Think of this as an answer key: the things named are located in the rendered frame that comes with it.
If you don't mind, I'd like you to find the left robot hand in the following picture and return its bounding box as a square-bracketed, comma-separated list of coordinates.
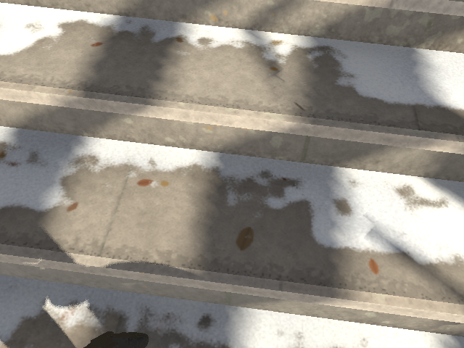
[84, 331, 149, 348]

